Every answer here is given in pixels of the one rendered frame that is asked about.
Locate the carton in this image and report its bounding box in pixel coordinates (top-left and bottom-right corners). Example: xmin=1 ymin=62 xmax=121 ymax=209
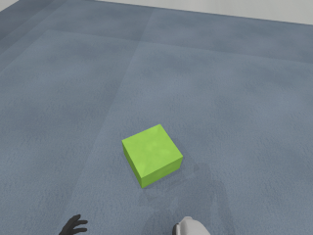
xmin=121 ymin=124 xmax=183 ymax=189

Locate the right robot shin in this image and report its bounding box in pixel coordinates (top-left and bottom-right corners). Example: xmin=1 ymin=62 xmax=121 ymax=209
xmin=180 ymin=216 xmax=193 ymax=222

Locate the robot right thigh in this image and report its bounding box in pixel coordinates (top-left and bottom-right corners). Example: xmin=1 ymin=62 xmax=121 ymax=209
xmin=176 ymin=219 xmax=210 ymax=235

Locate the robot left hand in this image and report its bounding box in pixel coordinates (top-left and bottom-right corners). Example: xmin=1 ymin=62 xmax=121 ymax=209
xmin=59 ymin=214 xmax=88 ymax=235

